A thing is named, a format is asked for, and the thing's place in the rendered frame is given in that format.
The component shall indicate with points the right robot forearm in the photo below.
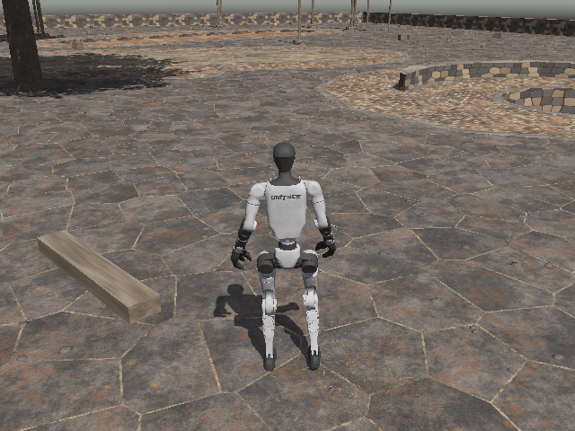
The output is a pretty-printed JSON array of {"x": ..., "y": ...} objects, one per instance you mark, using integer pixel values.
[{"x": 327, "y": 233}]

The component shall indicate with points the robot right shin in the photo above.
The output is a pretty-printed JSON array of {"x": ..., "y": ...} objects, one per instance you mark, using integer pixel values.
[{"x": 312, "y": 320}]

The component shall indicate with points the left robot forearm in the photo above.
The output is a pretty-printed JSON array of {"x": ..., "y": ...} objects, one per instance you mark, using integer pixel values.
[{"x": 242, "y": 239}]

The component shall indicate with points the robot left hand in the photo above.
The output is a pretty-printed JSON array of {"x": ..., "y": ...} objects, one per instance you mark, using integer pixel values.
[{"x": 240, "y": 256}]

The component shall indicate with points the robot right hand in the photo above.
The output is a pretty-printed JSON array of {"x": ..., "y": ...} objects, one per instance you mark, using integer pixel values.
[{"x": 323, "y": 245}]

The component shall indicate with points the right robot foot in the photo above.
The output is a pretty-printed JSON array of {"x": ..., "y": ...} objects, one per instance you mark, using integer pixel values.
[{"x": 314, "y": 361}]

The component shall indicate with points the robot right upper arm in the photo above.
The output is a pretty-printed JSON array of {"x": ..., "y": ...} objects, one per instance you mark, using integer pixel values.
[{"x": 313, "y": 189}]

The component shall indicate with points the robot left upper arm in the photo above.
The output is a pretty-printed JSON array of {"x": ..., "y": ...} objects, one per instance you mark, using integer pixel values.
[{"x": 257, "y": 191}]

